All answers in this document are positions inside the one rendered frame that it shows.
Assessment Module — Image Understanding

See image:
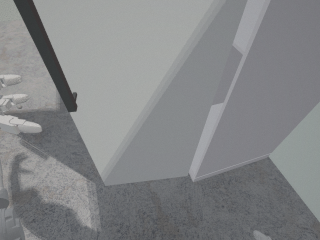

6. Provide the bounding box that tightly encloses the right robot hand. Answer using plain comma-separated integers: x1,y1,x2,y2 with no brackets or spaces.
253,230,272,240

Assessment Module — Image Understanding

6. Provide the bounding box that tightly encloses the fridge door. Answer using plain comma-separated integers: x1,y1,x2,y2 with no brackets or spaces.
33,0,248,186

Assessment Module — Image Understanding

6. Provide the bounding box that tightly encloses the robot left forearm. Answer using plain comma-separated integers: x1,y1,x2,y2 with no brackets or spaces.
0,159,10,209

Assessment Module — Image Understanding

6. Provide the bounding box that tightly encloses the left robot hand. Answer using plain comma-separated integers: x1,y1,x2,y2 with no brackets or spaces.
0,74,42,135

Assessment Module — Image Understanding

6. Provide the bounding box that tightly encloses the left robot upper arm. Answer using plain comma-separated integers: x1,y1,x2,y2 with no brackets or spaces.
0,208,25,240

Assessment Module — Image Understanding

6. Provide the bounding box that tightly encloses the handle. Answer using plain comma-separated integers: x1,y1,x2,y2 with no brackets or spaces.
13,0,78,112

